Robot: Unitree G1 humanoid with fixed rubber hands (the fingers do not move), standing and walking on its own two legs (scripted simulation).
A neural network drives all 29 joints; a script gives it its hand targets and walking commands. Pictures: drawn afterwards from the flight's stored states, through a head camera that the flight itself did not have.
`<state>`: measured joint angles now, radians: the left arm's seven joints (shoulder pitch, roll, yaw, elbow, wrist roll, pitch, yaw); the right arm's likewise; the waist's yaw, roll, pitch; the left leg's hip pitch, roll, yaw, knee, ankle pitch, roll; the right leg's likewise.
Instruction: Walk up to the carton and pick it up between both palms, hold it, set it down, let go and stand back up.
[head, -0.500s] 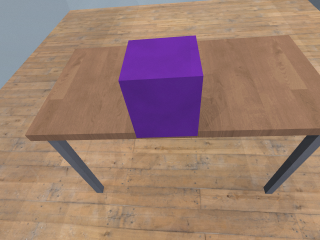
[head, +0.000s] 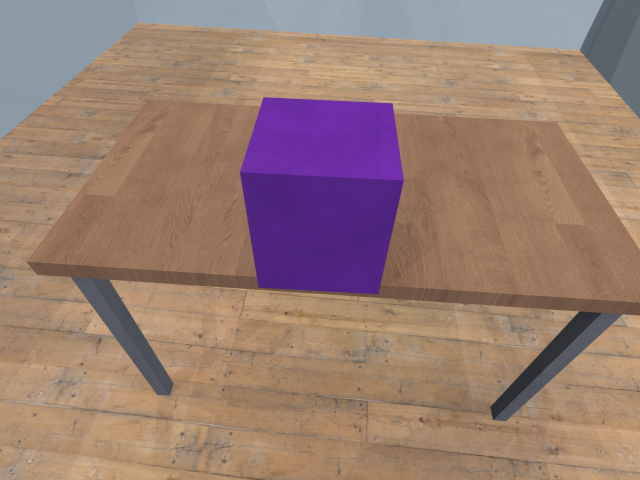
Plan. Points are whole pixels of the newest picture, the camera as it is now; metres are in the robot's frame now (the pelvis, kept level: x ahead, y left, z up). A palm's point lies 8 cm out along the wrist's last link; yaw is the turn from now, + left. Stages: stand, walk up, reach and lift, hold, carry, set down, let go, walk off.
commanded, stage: walk up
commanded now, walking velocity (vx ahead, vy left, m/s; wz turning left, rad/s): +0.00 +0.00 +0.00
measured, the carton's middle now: (322, 199) +0.55 +0.01 +0.04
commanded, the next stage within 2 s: none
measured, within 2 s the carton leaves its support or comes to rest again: neither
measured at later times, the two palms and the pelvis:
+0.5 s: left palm out of the picture -0.04 +0.22 -0.15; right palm out of the picture -0.05 -0.17 -0.15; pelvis -0.01 +0.02 +0.00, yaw +0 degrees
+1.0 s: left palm out of the picture -0.04 +0.23 -0.15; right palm out of the picture -0.03 -0.16 -0.15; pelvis +0.00 +0.04 +0.00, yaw +1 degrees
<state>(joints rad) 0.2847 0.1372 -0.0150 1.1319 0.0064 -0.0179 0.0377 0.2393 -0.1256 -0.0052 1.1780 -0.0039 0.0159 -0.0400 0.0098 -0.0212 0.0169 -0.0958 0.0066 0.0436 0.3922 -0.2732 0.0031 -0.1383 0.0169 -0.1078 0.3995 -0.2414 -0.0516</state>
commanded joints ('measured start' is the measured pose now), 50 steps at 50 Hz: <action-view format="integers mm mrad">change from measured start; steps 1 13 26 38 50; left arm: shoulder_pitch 88 79 106 106 113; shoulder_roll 73 53 37 22 17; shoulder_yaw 16 18 19 20 21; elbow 6 33 60 70 77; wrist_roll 8 3 2 1 1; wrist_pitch -3 -2 6 3 5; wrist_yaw -3 2 5 8 11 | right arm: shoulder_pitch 79 101 159 176 185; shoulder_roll -73 -63 -37 -34 -33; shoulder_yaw -5 6 15 12 9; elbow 6 9 16 5 -2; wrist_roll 6 -6 -4 -4 -4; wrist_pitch -13 -39 -43 -49 -52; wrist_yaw -6 -2 -6 -7 -9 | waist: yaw -7 -2 -1 -4 -4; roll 80 17 28 20 19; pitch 92 50 91 84 80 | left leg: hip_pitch -61 -45 -71 -52 -36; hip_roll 108 103 93 93 94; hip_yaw -89 -103 -109 -112 -115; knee -100 -122 -123 -111 -102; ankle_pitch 199 181 189 253 320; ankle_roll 9 46 50 57 61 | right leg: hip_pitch -16 4 -14 -12 -5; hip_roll -133 -127 -134 -138 -141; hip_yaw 151 130 119 110 101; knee -99 -87 -71 -61 -51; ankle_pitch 172 137 131 154 168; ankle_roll -2 10 23 30 36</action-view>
